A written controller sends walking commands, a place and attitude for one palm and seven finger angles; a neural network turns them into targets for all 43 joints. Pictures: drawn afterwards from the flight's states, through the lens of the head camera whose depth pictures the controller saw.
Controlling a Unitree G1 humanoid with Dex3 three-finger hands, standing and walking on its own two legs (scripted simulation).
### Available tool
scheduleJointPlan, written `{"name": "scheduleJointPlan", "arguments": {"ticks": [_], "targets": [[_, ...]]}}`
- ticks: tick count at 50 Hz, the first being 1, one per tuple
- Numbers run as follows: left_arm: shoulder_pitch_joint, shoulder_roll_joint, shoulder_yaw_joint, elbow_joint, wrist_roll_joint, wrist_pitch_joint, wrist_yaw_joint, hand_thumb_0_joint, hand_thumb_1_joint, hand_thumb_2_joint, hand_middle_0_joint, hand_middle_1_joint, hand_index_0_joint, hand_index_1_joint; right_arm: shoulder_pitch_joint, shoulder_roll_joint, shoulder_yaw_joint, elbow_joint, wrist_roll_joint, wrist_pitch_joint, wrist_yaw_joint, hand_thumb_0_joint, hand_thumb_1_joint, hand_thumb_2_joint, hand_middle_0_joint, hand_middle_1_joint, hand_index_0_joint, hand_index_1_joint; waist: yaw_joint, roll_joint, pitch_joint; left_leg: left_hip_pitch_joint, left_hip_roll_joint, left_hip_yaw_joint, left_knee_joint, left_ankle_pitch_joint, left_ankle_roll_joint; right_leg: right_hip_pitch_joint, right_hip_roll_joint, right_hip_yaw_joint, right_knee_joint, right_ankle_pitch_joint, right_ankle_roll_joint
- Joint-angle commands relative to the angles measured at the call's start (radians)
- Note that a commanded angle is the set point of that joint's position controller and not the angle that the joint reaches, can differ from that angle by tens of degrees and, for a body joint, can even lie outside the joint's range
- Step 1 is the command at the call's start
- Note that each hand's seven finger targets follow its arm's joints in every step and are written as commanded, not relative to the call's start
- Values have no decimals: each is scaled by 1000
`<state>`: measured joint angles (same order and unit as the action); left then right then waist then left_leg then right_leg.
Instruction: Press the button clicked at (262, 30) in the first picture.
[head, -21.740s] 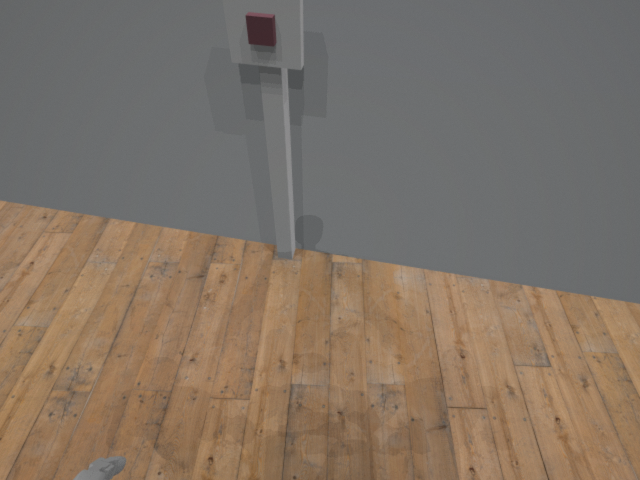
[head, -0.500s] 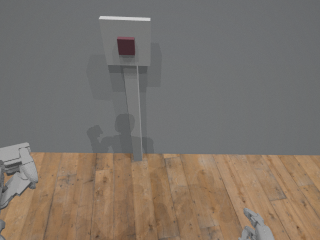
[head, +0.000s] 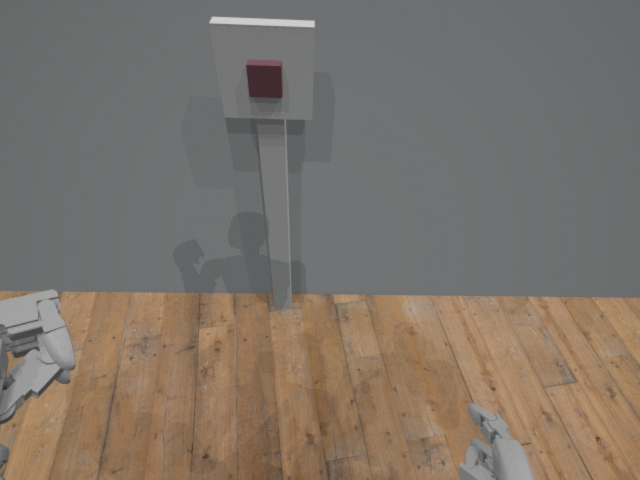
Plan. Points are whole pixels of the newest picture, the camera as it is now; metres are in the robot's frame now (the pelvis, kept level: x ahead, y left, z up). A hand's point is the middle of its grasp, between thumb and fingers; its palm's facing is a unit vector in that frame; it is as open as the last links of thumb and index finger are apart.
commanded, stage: stop stepping back and stand still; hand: left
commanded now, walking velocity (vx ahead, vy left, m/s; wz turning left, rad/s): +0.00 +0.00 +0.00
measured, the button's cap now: (265, 78) +0.75 +0.16 +0.12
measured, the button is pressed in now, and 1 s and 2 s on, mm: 0 0 0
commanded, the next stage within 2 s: let the arm hang, fingers relaxed in 0.10 s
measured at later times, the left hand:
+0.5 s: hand out of the picture +0.04 +0.18 -0.18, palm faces +0.00 -0.98 -0.21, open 3.3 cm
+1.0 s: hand out of the picture -0.04 +0.15 -0.18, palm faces +0.06 -0.98 -0.19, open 7.1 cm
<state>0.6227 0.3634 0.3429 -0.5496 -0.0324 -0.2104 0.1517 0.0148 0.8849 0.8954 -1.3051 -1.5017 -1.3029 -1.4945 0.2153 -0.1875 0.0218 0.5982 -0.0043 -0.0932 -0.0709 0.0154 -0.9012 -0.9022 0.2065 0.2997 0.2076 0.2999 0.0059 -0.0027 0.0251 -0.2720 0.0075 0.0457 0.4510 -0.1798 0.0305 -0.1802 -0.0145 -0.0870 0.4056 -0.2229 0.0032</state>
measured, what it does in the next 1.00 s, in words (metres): stands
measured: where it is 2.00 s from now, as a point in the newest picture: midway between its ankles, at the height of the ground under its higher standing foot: outside the picture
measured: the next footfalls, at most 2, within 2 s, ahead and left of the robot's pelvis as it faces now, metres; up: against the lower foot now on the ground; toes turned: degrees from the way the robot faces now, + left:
none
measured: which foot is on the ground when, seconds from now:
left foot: down 0.00-1.00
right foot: down 0.00-1.00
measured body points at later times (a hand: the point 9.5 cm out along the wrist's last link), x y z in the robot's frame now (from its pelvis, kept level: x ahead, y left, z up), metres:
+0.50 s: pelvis -0.01 -0.01 -0.01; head +0.01 +0.00 +0.44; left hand +0.04 +0.23 -0.16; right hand +0.06 -0.26 -0.14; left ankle +0.04 +0.10 -0.74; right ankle +0.00 -0.12 -0.74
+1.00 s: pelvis -0.01 -0.01 +0.00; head +0.00 -0.02 +0.45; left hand -0.04 +0.21 -0.16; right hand -0.03 -0.21 -0.17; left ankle +0.04 +0.10 -0.74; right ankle +0.00 -0.12 -0.74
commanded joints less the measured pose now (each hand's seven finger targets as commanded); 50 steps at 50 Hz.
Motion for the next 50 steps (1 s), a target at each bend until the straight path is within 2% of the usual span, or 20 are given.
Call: {"name": "scheduleJointPlan", "arguments": {"ticks": [1,6,9,10,11,12,13,14,16,17,19,22,24,27,33,36,40,50], "targets": [[5,144,108,-205,-3,-62,19,0,900,900,-1300,-1500,-1300,-1500,-98,-131,-52,-159,-1,-61,-13,0,-900,-900,200,300,200,300,-7,71,-94,-9,73,-115,-132,-40,-10,50,-25,77,-61,37,-2],[28,151,116,-206,-7,-64,20,0,900,900,-1300,-1500,-1300,-1500,-95,-132,-55,-155,-1,-59,-13,0,-900,-900,200,300,200,300,-8,63,-114,7,67,-109,-108,17,-14,53,-31,77,-64,66,-5],[17,148,106,-211,-8,-63,19,0,900,900,-1300,-1500,-1300,-1500,-100,-135,-54,-154,-1,-60,-13,0,-900,-900,200,300,200,300,-9,75,-90,2,68,-116,-119,3,-18,32,-27,73,-70,39,-3],[-139,59,-243,638,85,104,-123,0,900,900,-1300,-1500,-1300,-1500,-149,-352,-111,105,9,-91,89,0,-900,-900,200,300,200,300,-42,95,6,-95,104,-138,46,165,-5,-105,-108,33,81,128,-33],[-146,53,-216,665,64,177,-139,0,900,900,-1263,-1460,-1263,-1460,-65,-285,-106,93,19,-17,89,0,-900,-900,200,300,200,300,-28,93,-77,-10,108,-109,52,196,-13,-115,-108,88,53,83,-36],[-176,32,-230,694,65,191,-143,0,900,900,-1227,-1420,-1227,-1420,-41,-261,-94,89,8,5,86,0,-900,-900,200,300,200,300,-28,58,-98,-27,123,-140,46,139,6,-129,-88,67,83,-26,-42],[-214,34,-241,740,70,194,-144,0,900,900,-1190,-1380,-1190,-1380,-41,-259,-87,84,1,20,84,0,-900,-900,200,300,200,300,-23,-34,-89,-50,131,-171,26,125,21,-118,-63,64,99,-63,-43],[-236,36,-247,795,69,197,-146,0,900,900,-1153,-1340,-1153,-1340,-48,-264,-79,87,-6,30,81,0,-900,-900,200,300,200,300,-17,-80,-81,-83,131,-192,11,83,35,-89,-64,68,99,-77,-45],[-290,51,-256,930,71,200,-149,0,900,900,-1080,-1260,-1080,-1260,-58,-256,-71,115,-15,46,79,0,-900,-900,200,300,200,300,-9,-169,-78,-82,101,-175,25,68,31,-65,-95,99,63,-42,-61],[-316,50,-264,1005,70,204,-148,0,900,900,-1043,-1220,-1043,-1220,-53,-240,-66,135,-16,57,77,0,-900,-900,200,300,200,300,-13,-193,-77,-57,82,-155,43,70,22,-76,-118,114,37,-33,-71],[-347,17,-292,1148,61,219,-141,0,900,900,-970,-1140,-970,-1140,-33,-173,-46,185,-23,85,78,0,-900,-900,200,300,200,300,-23,-94,-44,-18,56,-121,52,41,5,-125,-144,130,-1,-81,-83],[-363,10,-310,1313,53,220,-137,0,900,900,-860,-1020,-860,-1020,-22,-155,-35,253,-25,97,72,0,-900,-900,200,300,200,300,-18,85,-28,-13,74,-140,-27,26,2,-92,-108,114,6,-89,-64],[-334,-1,-311,1405,49,216,-135,0,900,900,-787,-940,-787,-940,-11,-151,-31,292,-20,96,65,0,-900,-900,200,300,200,300,-2,112,-46,-44,87,-157,-67,13,6,-5,-94,102,-2,-53,-53],[-297,-45,-299,1504,49,212,-130,0,900,900,-677,-820,-677,-820,24,-113,-36,348,-23,101,54,0,-900,-900,200,300,200,300,0,168,-48,-20,81,-140,-75,-31,2,12,-101,99,-39,-48,-64],[-281,-56,-313,1616,43,209,-127,0,900,900,-457,-580,-457,-580,118,-89,-43,435,-14,113,48,0,-900,-900,200,300,200,300,-12,30,35,8,78,-128,-91,-84,-2,-51,-103,87,-99,-133,-64],[-261,-74,-315,1650,41,209,-123,0,900,900,-347,-460,-347,-460,155,-59,-40,470,-14,112,45,0,-900,-900,200,300,200,300,-14,-3,40,19,75,-119,-91,-75,0,-56,-109,84,-106,-148,-64],[-245,-97,-316,1677,41,208,-117,0,900,900,-200,-300,-200,-300,175,-35,-40,497,-13,111,43,0,-900,-900,200,300,200,300,-15,-13,57,32,75,-110,-90,-48,1,-71,-109,82,-102,-141,-62],[-230,-137,-312,1688,43,207,-109,0,900,900,-200,-300,-200,-300,177,3,-40,520,-15,108,39,0,-900,-900,200,300,200,300,-11,5,113,3,75,-103,-106,-67,-2,-88,-100,86,-94,-134,-56]]}}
